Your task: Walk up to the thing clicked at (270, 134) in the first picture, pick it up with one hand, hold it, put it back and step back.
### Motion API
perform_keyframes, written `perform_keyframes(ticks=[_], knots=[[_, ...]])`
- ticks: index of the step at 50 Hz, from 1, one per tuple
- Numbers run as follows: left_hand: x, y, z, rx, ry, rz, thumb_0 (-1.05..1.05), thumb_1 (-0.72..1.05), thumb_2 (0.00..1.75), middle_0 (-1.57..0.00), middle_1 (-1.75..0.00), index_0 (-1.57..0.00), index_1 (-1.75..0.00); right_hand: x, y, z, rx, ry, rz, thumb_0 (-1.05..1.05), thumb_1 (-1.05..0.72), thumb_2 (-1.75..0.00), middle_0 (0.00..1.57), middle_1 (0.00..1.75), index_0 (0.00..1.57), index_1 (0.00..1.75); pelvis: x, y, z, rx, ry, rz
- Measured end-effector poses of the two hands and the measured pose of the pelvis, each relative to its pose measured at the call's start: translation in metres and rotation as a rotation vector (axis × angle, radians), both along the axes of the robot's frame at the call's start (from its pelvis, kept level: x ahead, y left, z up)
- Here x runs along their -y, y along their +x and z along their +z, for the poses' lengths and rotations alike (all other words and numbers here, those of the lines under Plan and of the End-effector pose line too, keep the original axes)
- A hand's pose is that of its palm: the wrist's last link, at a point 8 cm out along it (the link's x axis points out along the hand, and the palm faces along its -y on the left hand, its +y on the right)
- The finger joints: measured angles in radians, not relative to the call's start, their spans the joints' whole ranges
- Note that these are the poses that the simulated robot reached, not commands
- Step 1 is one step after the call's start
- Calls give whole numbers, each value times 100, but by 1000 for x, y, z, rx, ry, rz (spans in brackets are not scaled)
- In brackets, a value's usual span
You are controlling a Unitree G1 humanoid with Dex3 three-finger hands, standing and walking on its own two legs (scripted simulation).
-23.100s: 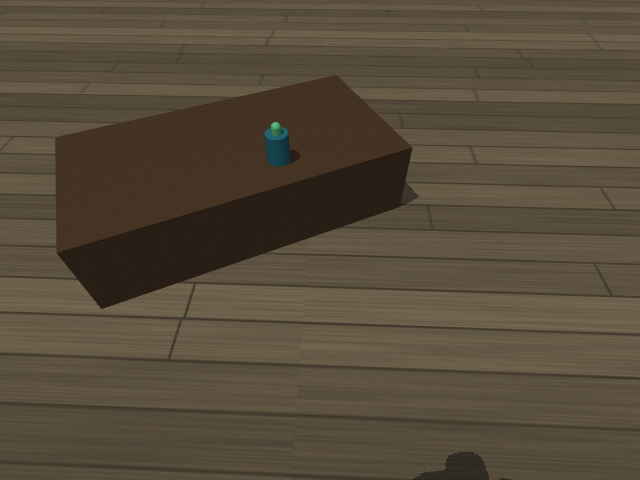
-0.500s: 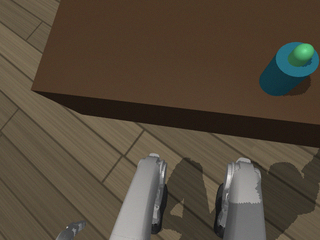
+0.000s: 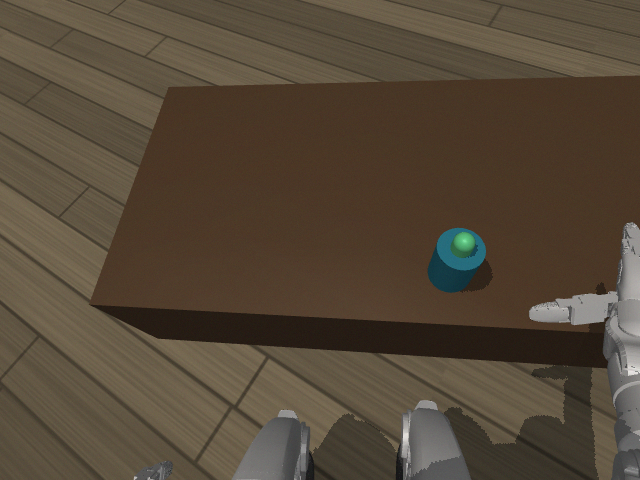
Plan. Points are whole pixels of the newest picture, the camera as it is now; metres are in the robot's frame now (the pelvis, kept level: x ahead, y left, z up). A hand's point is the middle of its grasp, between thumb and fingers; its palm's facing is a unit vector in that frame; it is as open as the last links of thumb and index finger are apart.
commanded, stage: home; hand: right
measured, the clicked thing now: (456, 257) +0.50 -0.20 -0.26
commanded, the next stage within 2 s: none
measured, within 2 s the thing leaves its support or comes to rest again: neither
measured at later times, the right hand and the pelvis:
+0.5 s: hand (525, 426) +0.19 -0.18 +0.00, palm faces +0.20 +0.95 -0.26, open 17.2 cm; pelvis +0.03 +0.01 +0.06, yaw -3 degrees
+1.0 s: hand (525, 461) +0.16 -0.18 -0.03, palm faces +0.03 +0.94 -0.34, open 17.5 cm; pelvis +0.02 +0.02 +0.07, yaw -4 degrees
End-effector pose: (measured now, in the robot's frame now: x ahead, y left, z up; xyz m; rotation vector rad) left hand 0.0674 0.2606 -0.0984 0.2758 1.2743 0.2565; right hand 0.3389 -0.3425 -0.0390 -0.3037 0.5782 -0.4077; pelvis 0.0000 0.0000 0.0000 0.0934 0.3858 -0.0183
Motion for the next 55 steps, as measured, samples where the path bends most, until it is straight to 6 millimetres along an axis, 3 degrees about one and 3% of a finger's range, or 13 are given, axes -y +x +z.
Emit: perform_keyframes(ticks=[6, 13, 23, 29, 36, 46, 50, 55], knots=[[8, 37, 34, 117, 18, -43, 1, 90, 90, -20, -29, -20, -30, -24, -46, 15, -44, 42, -18, -1, 50, -9, 7, 6, 6, 6, 0, 13, 31, 89, -16, -20], [19, 77, 54, 256, -10, -72, 1, 90, 90, -20, -29, -20, -30, -47, -85, 43, -54, 55, -4, -1, 50, -8, 7, 6, 6, 6, 0, 23, 51, 177, -41, -32], [31, 122, 76, 438, -80, -102, 1, 90, 90, -20, -29, -20, -30, -112, -158, 59, -102, 154, 64, -1, 49, -9, 7, 7, 6, 6, -9, 28, 63, 251, -69, -34], [28, 137, 87, 517, -68, -146, 1, 90, 90, -20, -29, -21, -30, -127, -189, 61, -127, 185, 37, -1, 51, -8, 7, 6, 6, 6, -18, 25, 62, 269, -78, -47], [15, 135, 91, 561, -37, -162, 1, 89, 90, -20, -29, -21, -30, -127, -191, 63, -127, 160, 28, -1, 51, -8, 7, 6, 6, 5, -25, 22, 61, 281, -84, -53], [-2, 110, 85, 515, -5, -154, 1, 90, 90, -20, -29, -20, -30, -133, -183, 66, -122, 137, 94, -1, 53, -7, 6, 6, 5, 5, -26, 19, 61, 295, -86, -43], [-9, 94, 71, 347, -22, -223, 1, 90, 90, -20, -29, -20, -30, -117, -191, 45, -252, 93, 181, -1, 54, -6, 6, 5, 6, 5, -25, 19, 69, 343, -97, -44], [-20, 72, 69, 239, -44, -195, 1, 90, 90, -20, -30, -21, -30, -89, -216, 37, -380, 90, 125, -1, 54, -5, 6, 5, 6, 5, -21, 23, 80, 376, -108, -45]])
